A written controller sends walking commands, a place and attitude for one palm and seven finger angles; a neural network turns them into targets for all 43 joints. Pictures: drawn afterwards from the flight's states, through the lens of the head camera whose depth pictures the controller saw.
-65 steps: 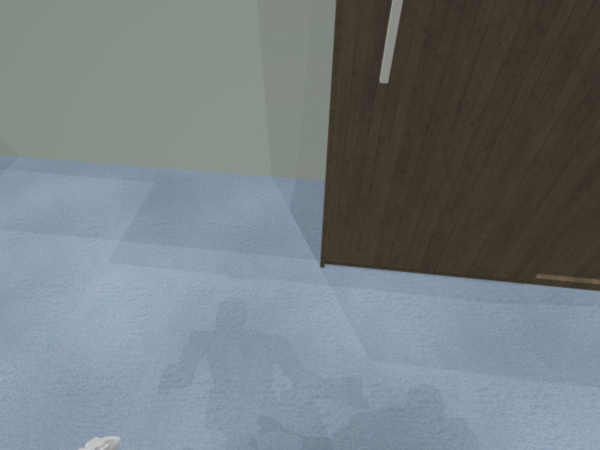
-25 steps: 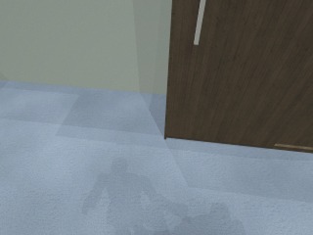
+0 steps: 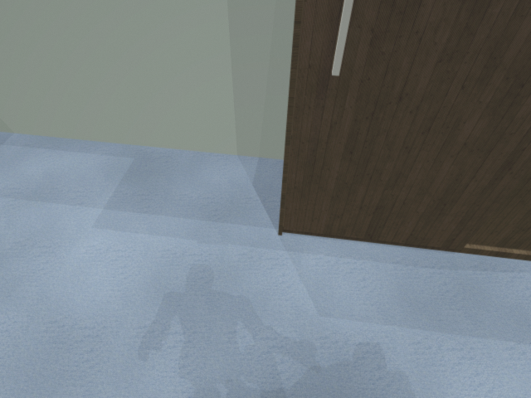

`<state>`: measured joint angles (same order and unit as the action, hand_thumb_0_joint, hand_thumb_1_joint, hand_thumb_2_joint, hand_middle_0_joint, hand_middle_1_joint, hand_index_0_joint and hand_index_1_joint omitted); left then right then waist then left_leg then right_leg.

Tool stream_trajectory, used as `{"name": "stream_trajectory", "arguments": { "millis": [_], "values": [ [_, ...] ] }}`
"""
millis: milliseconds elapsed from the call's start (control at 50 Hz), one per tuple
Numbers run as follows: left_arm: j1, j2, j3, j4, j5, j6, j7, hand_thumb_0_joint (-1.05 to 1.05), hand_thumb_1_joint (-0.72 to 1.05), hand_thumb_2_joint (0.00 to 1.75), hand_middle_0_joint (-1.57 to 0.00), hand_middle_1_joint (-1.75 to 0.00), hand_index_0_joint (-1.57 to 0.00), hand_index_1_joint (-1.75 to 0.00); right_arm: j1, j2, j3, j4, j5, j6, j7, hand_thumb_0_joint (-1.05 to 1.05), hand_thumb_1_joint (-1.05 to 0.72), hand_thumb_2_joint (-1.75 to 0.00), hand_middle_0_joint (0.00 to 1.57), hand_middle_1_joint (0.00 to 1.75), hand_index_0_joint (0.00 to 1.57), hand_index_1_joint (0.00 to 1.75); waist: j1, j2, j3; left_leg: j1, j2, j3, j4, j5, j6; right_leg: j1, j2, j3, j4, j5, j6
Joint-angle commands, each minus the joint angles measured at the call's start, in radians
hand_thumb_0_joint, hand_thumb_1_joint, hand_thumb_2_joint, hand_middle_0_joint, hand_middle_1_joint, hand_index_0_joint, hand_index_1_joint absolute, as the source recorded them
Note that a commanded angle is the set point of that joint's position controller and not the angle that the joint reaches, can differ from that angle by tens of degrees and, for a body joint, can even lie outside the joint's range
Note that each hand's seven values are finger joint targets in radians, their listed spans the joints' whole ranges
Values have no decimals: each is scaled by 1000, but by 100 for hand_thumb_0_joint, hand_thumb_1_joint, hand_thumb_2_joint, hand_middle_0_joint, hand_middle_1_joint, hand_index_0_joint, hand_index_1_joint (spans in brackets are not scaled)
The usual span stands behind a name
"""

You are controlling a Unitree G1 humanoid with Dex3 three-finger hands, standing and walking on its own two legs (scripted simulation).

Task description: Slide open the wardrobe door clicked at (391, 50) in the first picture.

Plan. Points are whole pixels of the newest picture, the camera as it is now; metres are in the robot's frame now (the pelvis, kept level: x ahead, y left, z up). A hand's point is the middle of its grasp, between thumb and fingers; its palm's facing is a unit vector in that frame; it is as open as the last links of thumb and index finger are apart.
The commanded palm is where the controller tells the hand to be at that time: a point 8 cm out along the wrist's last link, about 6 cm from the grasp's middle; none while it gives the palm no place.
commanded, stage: look at it before walking up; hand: left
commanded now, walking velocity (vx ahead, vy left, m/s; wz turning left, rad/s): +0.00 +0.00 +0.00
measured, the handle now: (345, 13) +0.92 -0.14 +0.21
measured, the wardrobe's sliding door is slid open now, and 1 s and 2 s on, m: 0.00 0.00 0.00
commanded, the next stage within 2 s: walk to a spot facing it in 0.14 s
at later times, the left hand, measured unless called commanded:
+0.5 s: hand out of the picture +0.07 +0.23 -0.17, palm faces -0.09 -0.95 -0.31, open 7.4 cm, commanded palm none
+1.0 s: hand out of the picture +0.08 +0.18 -0.17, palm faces -0.26 -0.93 -0.26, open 7.4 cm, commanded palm none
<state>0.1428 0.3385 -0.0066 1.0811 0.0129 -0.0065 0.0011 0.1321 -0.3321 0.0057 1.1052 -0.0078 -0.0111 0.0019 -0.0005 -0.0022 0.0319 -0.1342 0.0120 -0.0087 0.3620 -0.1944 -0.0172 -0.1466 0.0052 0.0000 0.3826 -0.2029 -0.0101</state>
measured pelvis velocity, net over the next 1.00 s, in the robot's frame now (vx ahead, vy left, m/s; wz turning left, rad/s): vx -0.02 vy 0.00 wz -0.36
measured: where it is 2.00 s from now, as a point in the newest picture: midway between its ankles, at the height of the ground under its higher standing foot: outside the picture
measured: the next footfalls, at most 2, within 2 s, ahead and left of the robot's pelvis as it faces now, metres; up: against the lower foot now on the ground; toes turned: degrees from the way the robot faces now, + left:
left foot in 1.12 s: +0.04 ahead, +0.13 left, +0.00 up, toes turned -26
right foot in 1.54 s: -0.08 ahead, -0.11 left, +0.00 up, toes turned -48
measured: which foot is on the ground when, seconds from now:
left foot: down 0.00-0.62, up 0.64-1.00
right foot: down 0.00-1.00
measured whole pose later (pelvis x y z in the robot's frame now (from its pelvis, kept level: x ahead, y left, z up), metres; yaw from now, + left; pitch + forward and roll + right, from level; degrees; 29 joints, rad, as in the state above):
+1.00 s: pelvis -0.02 +0.00 -0.01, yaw -20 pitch +2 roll +1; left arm 0.27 0.21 0.06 0.91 0.03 0.04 0.00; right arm 0.12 -0.24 -0.06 0.92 -0.01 0.04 -0.03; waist 0.05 -0.01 0.05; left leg -0.39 0.02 -0.03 0.86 -0.40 -0.06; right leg -0.33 0.11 0.16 0.46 -0.14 -0.05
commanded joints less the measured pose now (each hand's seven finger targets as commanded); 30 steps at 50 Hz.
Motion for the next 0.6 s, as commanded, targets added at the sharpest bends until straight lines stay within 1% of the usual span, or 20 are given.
{"name": "stream_trajectory", "arguments": {
  "millis": [0, 20, 140, 220, 260, 280, 300, 320, 360, 380, 400, 440, 460, 480, 500, 520, 540, 560, 580],
  "values": [
    [-38, 203, 40, -62, -1, -21, 9, 0, 90, 90, -20, -30, -20, -30, -48, -206, -38, -59, 0, -24, -15, 0, -90, -90, 20, 30, 20, 30, 4, 2, -55, 3, 103, -90, -55, 100, 39, -4, -125, 109, -75, 80, -22],
    [-40, 203, 40, -62, -1, -21, 9, 0, 90, 90, -20, -30, -20, -30, -51, -206, -39, -59, -1, -23, -16, 0, -90, -90, 20, 30, 20, 30, 3, 7, -46, 1, 103, -88, -56, 99, 37, -11, -123, 112, -77, 80, -23],
    [-35, 206, 38, -57, -2, -22, 9, 0, 90, 90, -20, -30, -20, -30, -53, -209, -37, -57, 1, -24, -16, 0, -90, -90, 20, 30, 20, 30, 3, -2, -59, 13, 105, -89, -56, 118, 39, 1, -125, 109, -74, 108, -21],
    [-34, 204, 39, -56, -2, -22, 10, 0, 90, 90, -20, -30, -20, -30, -53, -209, -37, -55, 0, -25, -17, 0, -90, -90, 20, 30, 20, 30, 3, 6, -70, 20, 106, -88, -55, 145, 37, 14, -125, 106, -66, 142, -21],
    [-41, 203, 42, -63, -1, -15, 9, 0, 90, 90, -20, -30, -20, -30, -50, -209, -41, -56, -1, -24, -21, 0, -90, -90, 20, 30, 20, 30, 1, 11, -55, 33, 114, -69, -41, 145, 35, -13, -117, 118, -54, 167, -24],
    [-27, 172, 41, -65, -1, -6, 10, 0, 90, 90, -20, -30, -20, -30, -26, -174, -38, -59, -1, -20, -23, 0, -90, -90, 20, 30, 20, 30, -1, 11, -63, 33, 118, -53, -21, 161, 31, -19, -115, 119, -30, 197, -22],
    [-5, 130, 36, -66, -1, 6, 12, 0, 90, 90, -20, -30, -20, -30, -6, -127, -32, -58, -2, -12, -25, 0, -90, -90, 20, 30, 20, 30, -1, -1, -53, 27, 119, -33, -1, 161, 24, -39, -112, 124, -7, 219, -16],
    [21, 100, 32, -70, 0, 18, 13, 0, 90, 90, -20, -30, -20, -30, 13, -96, -30, -65, -3, -3, -28, 0, -90, -90, 20, 30, 20, 30, -2, 1, -51, 26, 120, -17, 21, 157, 19, -64, -110, 131, 14, 233, -13],
    [35, 103, 41, -98, 4, 31, 11, 0, 90, 90, -20, -30, -20, -30, 30, -102, -44, -92, -4, 9, -33, 0, -90, -90, 20, 30, 20, 30, -5, -11, -39, 10, 130, -1, 51, 123, 21, -110, -97, 149, 57, 236, -16],
    [43, 102, 47, -112, 5, 35, 10, 0, 90, 90, -20, -30, -20, -30, 39, -109, -51, -106, -4, 11, -34, 0, -90, -90, 20, 30, 20, 30, -8, 5, -59, 11, 141, -2, 63, 126, 26, -119, -88, 151, 88, 245, -19],
    [44, 101, 52, -129, 6, 38, 7, 0, 90, 90, -20, -30, -20, -30, 37, -111, -57, -124, -4, 14, -36, 0, -90, -90, 20, 30, 20, 30, -7, 14, -56, 3, 154, -7, 66, 113, 34, -140, -77, 146, 120, 234, -17],
    [54, 87, 59, -157, 7, 43, 1, 0, 90, 90, -20, -30, -20, -30, 28, -120, -70, -152, -6, 16, -38, 0, -90, -90, 20, 30, 20, 30, -4, 59, -56, -8, 190, -27, 60, 91, 55, -188, -44, 129, 198, 194, -10],
    [60, 78, 61, -169, 8, 45, -2, 0, 90, 90, -20, -30, -20, -30, 26, -125, -76, -165, -6, 16, -39, 0, -90, -90, 20, 30, 20, 30, -2, 84, -54, -20, 220, -41, 49, 90, 72, -205, -25, 110, 257, 155, -4],
    [70, 65, 64, -176, 8, 46, -4, 0, 90, 90, -20, -30, -20, -30, 20, -131, -83, -176, -6, 15, -38, 0, -90, -90, 20, 30, 20, 30, 5, 121, -59, -34, 261, -60, 43, 121, 97, -209, -12, 81, 330, 85, 2],
    [84, 47, 66, -186, 8, 49, -7, 0, 90, 90, -20, -30, -20, -30, 9, -130, -89, -187, -8, 11, -37, 0, -90, -90, 20, 30, 20, 30, 13, 162, -64, -30, 305, -78, 33, 187, 131, -231, 3, 41, 401, -96, 12],
    [93, 32, 70, -195, 8, 51, -10, 0, 90, 90, -20, -30, -20, -30, -1, -129, -91, -196, -9, 10, -37, 0, -90, -90, 20, 30, 20, 30, 19, 187, -55, -43, 335, -69, 40, 243, 156, -227, -4, 9, 436, -220, 19],
    [109, 26, 74, -200, 7, 52, -12, 0, 90, 90, -20, -30, -20, -30, -15, -123, -94, -208, -11, 10, -36, 0, -90, -90, 20, 30, 20, 30, 28, 187, -42, -76, 341, -46, 74, 278, 157, -194, -25, 7, 415, -246, 16],
    [147, 22, 81, -196, 9, 47, -15, 0, 90, 90, -20, -30, -20, -30, -31, -117, -96, -216, -13, 12, -36, 0, -90, -90, 20, 30, 20, 30, 52, 156, -39, -122, 314, 5, 156, 279, 127, -122, -33, 2, 329, -182, 11],
    [204, 51, 92, -186, 15, 36, -14, 0, 90, 90, -20, -30, -20, -30, -36, -103, -97, -227, -10, 18, -34, 0, -90, -90, 20, 30, 20, 30, 79, 29, -59, -200, 237, 77, 337, 179, 61, -26, -63, 62, 165, 60, -6]
  ]
}}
